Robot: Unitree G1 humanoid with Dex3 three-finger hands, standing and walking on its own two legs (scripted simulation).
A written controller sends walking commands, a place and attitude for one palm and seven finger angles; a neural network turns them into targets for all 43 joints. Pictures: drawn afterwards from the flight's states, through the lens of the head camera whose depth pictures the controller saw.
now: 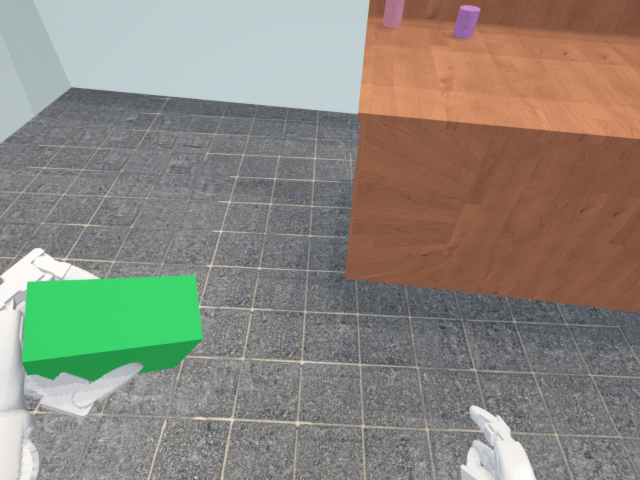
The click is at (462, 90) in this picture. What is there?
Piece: table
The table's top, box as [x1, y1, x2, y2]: [357, 14, 639, 147]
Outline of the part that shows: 368,14 357,120 639,147 639,36 476,23 473,36 471,38 465,39 456,37 452,34 455,21 402,17 401,25 398,28 388,28 382,25 382,15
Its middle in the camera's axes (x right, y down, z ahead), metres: +0.85 -0.50 +1.18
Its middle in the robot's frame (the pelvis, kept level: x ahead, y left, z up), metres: +1.26 -0.77 +0.00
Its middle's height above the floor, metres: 0.77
